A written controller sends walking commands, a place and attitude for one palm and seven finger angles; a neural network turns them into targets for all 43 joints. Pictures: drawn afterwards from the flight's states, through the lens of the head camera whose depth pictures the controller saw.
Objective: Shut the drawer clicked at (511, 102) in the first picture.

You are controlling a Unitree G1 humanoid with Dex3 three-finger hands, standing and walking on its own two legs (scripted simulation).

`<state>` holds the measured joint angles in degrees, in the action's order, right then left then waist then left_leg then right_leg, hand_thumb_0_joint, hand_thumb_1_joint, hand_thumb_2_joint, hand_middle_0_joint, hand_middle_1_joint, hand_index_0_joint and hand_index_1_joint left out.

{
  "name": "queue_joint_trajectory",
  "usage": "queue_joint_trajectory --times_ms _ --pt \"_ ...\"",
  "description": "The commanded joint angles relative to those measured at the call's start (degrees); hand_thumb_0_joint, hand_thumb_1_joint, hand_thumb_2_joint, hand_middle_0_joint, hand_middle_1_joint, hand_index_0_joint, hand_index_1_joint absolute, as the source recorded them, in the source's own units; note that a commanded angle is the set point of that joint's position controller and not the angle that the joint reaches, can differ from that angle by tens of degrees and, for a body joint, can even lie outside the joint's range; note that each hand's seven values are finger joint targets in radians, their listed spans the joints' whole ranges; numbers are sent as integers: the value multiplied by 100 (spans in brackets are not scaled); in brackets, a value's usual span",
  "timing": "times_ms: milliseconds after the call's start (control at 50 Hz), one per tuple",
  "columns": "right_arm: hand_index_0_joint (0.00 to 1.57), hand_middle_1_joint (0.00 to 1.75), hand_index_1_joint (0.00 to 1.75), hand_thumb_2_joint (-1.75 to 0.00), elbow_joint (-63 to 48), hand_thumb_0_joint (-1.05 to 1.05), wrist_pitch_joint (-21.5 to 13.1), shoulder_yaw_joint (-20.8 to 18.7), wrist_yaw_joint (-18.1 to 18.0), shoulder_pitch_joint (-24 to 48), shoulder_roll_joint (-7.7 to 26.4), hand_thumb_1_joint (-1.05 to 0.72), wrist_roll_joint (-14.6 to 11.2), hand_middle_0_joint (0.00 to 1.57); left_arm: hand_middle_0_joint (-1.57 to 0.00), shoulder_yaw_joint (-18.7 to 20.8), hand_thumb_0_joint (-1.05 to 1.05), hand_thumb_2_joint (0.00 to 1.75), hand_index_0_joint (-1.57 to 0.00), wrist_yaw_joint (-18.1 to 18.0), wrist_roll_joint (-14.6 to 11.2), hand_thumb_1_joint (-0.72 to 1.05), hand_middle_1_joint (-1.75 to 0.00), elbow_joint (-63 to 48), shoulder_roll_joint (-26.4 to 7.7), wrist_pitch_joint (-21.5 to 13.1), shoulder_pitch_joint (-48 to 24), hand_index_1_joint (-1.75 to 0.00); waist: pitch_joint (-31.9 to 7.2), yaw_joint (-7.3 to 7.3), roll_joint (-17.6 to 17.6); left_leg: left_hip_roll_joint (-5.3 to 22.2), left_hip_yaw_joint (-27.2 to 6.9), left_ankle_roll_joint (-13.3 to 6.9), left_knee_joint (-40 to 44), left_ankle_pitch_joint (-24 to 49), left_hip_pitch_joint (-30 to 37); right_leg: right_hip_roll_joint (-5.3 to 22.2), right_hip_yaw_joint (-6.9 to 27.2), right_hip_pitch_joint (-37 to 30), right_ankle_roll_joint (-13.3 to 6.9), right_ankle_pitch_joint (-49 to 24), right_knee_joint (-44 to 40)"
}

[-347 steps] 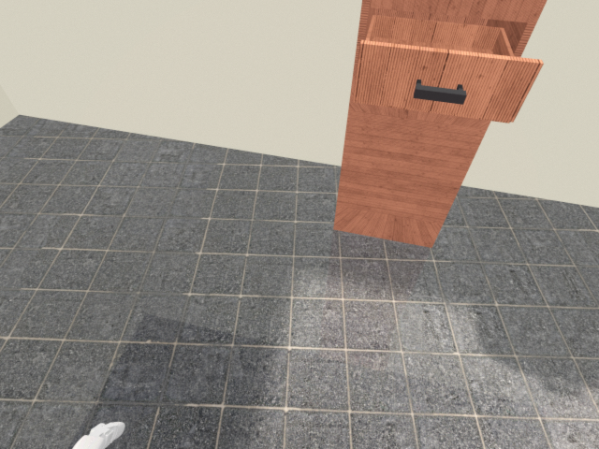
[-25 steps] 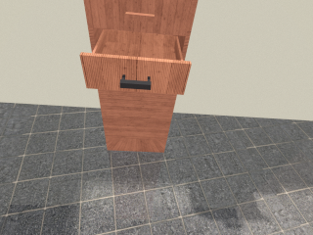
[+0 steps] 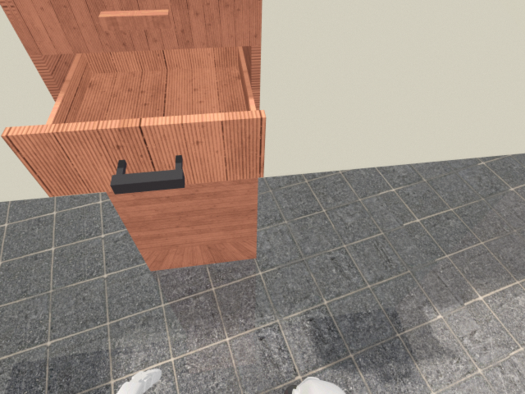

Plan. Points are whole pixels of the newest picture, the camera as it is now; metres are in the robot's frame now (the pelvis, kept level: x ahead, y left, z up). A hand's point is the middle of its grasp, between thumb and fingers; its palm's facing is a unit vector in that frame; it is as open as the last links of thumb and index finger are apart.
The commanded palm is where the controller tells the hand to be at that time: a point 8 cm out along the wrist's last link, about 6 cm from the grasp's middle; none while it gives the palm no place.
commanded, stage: take the last steps up to it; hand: left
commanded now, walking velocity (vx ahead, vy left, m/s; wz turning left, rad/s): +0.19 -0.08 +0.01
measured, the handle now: (150, 172) +0.44 +0.18 +0.09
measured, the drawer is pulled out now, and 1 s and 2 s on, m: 0.23 0.23 0.23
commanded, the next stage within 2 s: come to a stop and stand still in 0.08 s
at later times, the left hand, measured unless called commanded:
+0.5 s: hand out of the picture +0.11 +0.16 -0.16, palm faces +0.07 -0.98 -0.17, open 7.3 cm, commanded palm none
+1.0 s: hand out of the picture +0.05 +0.11 -0.16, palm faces +0.01 -0.98 -0.21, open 7.3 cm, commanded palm none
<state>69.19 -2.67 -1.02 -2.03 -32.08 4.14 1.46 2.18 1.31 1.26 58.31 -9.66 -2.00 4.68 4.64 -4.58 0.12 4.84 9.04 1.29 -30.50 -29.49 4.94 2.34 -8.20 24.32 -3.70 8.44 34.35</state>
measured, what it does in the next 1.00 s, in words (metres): steps on the spot: left foot, then right foot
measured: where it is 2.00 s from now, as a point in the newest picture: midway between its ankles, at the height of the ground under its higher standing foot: outside the picture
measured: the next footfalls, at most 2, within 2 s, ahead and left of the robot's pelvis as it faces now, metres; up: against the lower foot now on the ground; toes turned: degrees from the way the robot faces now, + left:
left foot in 0.34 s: +0.19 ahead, +0.10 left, +0.00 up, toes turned +6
right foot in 0.72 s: +0.07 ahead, -0.17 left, +0.00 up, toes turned -6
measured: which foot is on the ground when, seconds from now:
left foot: down 0.00-0.00, up 0.02-0.32, down 0.34-0.72, up 0.74-0.96, down 0.98-1.00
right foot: down 0.00-0.42, up 0.44-0.70, down 0.72-1.00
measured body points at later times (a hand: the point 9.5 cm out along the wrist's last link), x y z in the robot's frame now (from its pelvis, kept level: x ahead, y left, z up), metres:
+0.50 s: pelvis +0.09 +0.00 +0.02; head +0.11 +0.01 +0.47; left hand +0.10 +0.22 -0.15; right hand +0.20 -0.21 -0.12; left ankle +0.15 +0.10 -0.72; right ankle +0.08 -0.12 -0.69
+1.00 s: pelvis +0.01 -0.06 +0.02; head +0.03 -0.07 +0.47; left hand +0.05 +0.16 -0.14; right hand +0.02 -0.31 -0.14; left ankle -0.02 +0.06 -0.72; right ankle +0.03 -0.16 -0.72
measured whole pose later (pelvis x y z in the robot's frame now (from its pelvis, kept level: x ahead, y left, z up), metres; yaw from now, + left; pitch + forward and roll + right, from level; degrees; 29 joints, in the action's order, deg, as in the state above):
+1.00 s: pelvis +0.01 -0.06 +0.02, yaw -1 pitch +0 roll -1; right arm 63.0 1.7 -3.1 -1.6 -14.5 10.7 0.6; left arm 1.3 -2.1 1.2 60.8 -8.9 0.2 14.0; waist 1.7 -0.7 -1.3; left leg 2.2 1.3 0.6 -30.4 -19.6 -10.8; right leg -0.1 -5.7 15.9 -1.9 14.5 30.8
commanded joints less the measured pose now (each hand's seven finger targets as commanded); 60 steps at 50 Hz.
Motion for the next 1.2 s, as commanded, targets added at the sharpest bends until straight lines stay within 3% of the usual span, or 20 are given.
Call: queue_joint_trajectory --times_ms 0,20,60,140,280,300,340,400,540,640,660,680,700,720,780,900,940,980,1040,1180 --pt "20 30 30 -90 -639 0 -57 -184 17 238 769 -90 -199 20 -20 394 0 90 -20 -206 -110 90 -30 474 -1420 -115 2519 -30 -1633 1152 759 -256 -798 -272 -4873 -498 -3332 2319 3347 -3464 -1407 -1570 -1487" --pt "20 30 30 -90 -719 0 -37 -214 34 529 606 -90 -178 20 -20 319 0 90 -20 -239 -107 90 -30 367 -1230 -55 1910 -30 -746 925 195 4 -837 -314 -4950 -151 -3567 2147 2752 -2556 -1340 -705 -1696" --pt "20 30 30 -90 -774 0 88 -219 84 687 569 -90 -61 20 -20 209 0 90 -20 -259 -85 90 -30 122 -811 -88 1103 -30 -191 574 422 305 -970 -268 -4808 505 -3434 1818 2324 -1147 -949 408 -2080" --pt "20 30 30 -90 -734 0 261 -194 101 432 394 -90 9 20 -20 72 0 90 -20 -311 0 90 -30 77 -379 -179 796 -30 -181 83 215 316 -723 -87 -3331 758 -2667 1285 1028 -197 -654 -591 -2156" --pt "20 30 30 -90 -820 0 217 -51 51 1090 463 -90 -94 20 -20 4 0 90 -20 -338 -62 90 -30 184 -520 -32 958 -30 -589 283 400 -40 -574 136 -93 2091 -1587 908 740 -933 -399 -2215 -1169" --pt "20 30 30 -90 -832 0 196 -95 41 1088 616 -90 -109 20 -20 7 0 90 -20 -348 -85 90 -30 178 -503 11 975 -30 -634 261 334 46 -674 103 439 2862 -1236 832 744 -846 -216 -1937 -895" --pt "20 30 30 -90 -1017 0 146 -206 -1 1353 1165 -90 -90 20 -20 -4 0 90 -20 -371 -104 90 -30 94 -355 133 1297 -30 -638 461 -591 995 -1404 -381 554 5475 -1041 358 578 -710 273 -611 -492" --pt "20 30 30 -90 -1140 0 234 -235 -89 1868 1307 -90 -62 20 -20 18 0 90 -20 -392 -86 90 -30 126 -423 295 1409 -30 -314 522 -1384 1479 -1768 -1052 1104 5976 -1538 109 489 -735 477 1753 758" --pt "20 30 30 -90 -1436 0 344 -439 -63 2225 1510 -90 -5 20 -20 126 0 90 -20 -372 -32 90 -30 -110 -323 386 1452 -30 -952 444 -481 1530 -1505 -1306 820 5258 -1080 2 777 -136 533 2219 2049" --pt "20 30 30 -90 -1462 0 412 -499 38 2455 1455 -90 -39 20 -20 117 0 90 -20 -344 -8 90 -30 -59 -269 315 1922 -30 -1108 617 -743 997 -1158 -810 541 3161 -1732 -11 398 -1275 528 932 -245" --pt "20 30 30 -90 -1493 0 439 -487 58 2456 1264 -90 -75 20 -20 134 0 90 -20 -353 35 90 -30 -25 -414 289 2059 -30 -926 673 -210 598 -963 -525 190 2226 -2092 145 642 -1459 495 408 -1161" --pt "20 30 30 -90 -1583 0 481 -442 91 2419 872 -90 -117 20 -20 174 0 90 -20 -367 96 90 -30 -97 -825 253 1882 -30 -499 577 1020 -26 -575 -122 -469 926 -2822 1095 1960 -1256 127 448 -1783" --pt "20 30 30 -90 -1709 0 533 -386 134 2684 768 -90 -107 20 -20 189 0 90 -20 -357 79 90 -30 -258 -1066 251 1488 -30 -159 612 1477 -317 -598 8 -1239 147 -2844 1789 2557 -438 -423 466 -2193" --pt "20 30 30 -90 -1665 0 569 -408 155 2681 827 -90 -98 20 -20 172 0 90 -20 -354 72 90 -30 -373 -1117 258 1203 -30 -254 602 989 -291 -884 -31 -1971 6 -2515 1862 2340 49 -687 918 -2271" --pt "20 30 30 -90 -1356 0 588 -405 150 2363 884 -90 -63 20 -20 128 0 90 -20 -367 59 90 -30 -354 -783 225 702 -30 119 364 1082 -262 -982 -100 -2636 570 -2656 1208 1801 125 -502 639 -2051" --pt "20 30 30 -90 -1048 0 393 -228 81 1949 712 -90 -105 20 -20 115 0 90 -20 -368 16 90 -30 -24 -774 147 1294 -30 -366 574 774 -253 -718 -7 -342 718 -2105 1104 1640 -1251 -522 -686 -1491" --pt "20 30 30 -90 -813 0 302 -175 50 1544 719 -90 -116 20 -20 81 0 90 -20 -364 -65 90 -30 87 -699 142 1220 -30 -555 474 390 -196 -912 -60 903 1772 -1278 885 1472 -1174 -190 -467 -1232" --pt "20 30 30 -90 -741 0 177 -131 -11 1598 1008 -90 -66 20 -20 1 0 90 -20 -342 -124 90 -30 166 -422 138 1363 -30 -632 645 -573 503 -1619 -346 1091 3030 -1223 361 1108 -1203 196 -437 -1055" --pt "20 30 30 -90 -613 0 165 -90 -31 1676 983 -90 -71 20 -20 -26 0 90 -20 -345 -103 90 -30 346 -490 164 1190 -30 -565 654 -878 412 -1403 -304 1202 2781 -1618 351 915 -1785 292 -476 -1135" --pt "20 30 30 -90 -510 0 298 -85 14 1277 813 -90 -51 20 -20 -67 0 90 -20 -317 -55 90 -30 522 -446 210 1278 -30 423 562 35 74 -1202 -231 1584 602 -2129 362 1193 -1127 325 1240 -1854"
